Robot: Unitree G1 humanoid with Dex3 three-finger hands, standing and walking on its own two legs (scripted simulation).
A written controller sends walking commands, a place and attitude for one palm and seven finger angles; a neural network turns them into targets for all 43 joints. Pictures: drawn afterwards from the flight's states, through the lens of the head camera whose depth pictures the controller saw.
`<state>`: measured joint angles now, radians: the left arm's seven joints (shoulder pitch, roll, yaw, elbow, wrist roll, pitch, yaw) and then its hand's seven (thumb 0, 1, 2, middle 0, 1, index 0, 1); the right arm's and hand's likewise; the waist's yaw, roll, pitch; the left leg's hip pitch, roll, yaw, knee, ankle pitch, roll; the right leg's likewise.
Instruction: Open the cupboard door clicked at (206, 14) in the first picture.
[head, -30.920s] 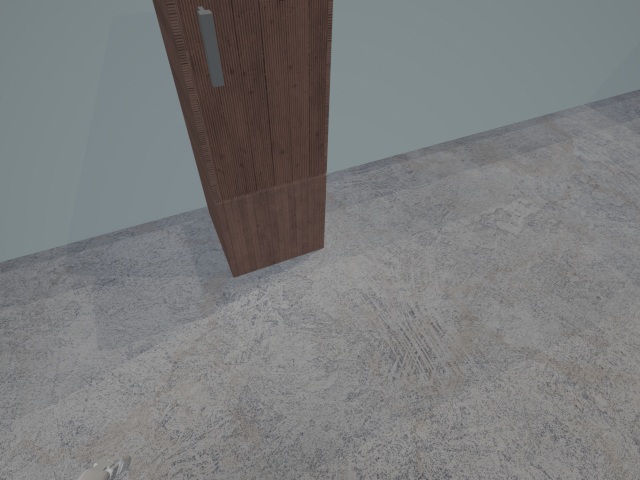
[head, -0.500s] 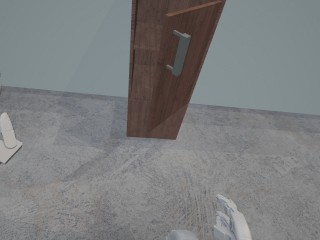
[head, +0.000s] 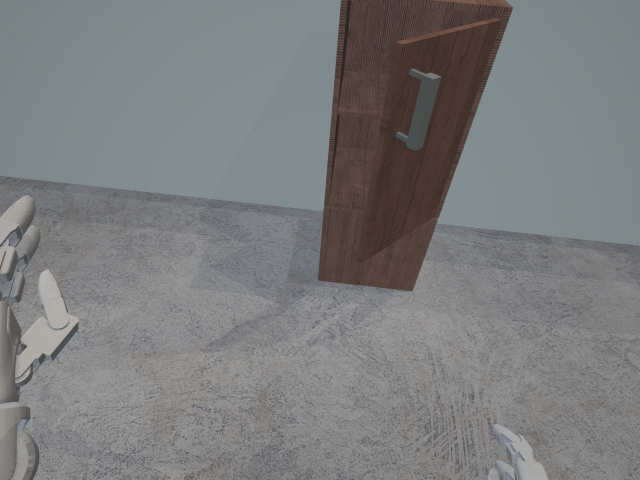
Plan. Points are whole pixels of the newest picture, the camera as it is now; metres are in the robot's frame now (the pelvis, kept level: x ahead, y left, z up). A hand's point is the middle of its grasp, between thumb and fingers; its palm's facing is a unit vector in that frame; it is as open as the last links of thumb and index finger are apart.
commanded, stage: stop stepping back and stand still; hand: left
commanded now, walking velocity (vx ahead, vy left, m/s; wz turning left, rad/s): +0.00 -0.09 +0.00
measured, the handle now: (414, 109) +0.80 -0.13 +0.13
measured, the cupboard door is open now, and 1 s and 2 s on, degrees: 46 46 46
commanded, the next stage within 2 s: let the arm hang, fingers relaxed in 0.78 s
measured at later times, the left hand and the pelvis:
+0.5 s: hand (99, 300) +0.23 +0.24 +0.17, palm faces +0.36 -0.80 -0.49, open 7.4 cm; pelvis +0.02 +0.00 +0.01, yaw -3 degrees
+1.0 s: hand (127, 371) +0.24 +0.26 +0.01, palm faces +0.10 -0.88 -0.47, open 7.4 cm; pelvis +0.02 +0.03 +0.00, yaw -2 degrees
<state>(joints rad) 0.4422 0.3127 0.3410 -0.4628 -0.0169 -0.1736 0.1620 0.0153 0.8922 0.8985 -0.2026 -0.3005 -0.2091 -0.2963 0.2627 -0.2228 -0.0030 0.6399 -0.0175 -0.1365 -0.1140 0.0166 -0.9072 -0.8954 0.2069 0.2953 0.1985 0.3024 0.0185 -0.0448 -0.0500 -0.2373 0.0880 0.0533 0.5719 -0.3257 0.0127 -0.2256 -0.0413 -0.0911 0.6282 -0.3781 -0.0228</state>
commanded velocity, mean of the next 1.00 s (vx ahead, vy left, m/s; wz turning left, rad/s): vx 0.02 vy -0.02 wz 0.00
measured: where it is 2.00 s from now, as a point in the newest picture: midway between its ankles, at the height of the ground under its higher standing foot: outside the picture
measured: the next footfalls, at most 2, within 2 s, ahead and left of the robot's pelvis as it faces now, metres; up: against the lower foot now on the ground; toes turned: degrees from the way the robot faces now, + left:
left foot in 0.54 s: +0.09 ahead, +0.12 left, +0.00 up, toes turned +1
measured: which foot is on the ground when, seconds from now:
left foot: down 0.00-0.24, up 0.26-0.52, down 0.54-1.00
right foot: down 0.00-1.00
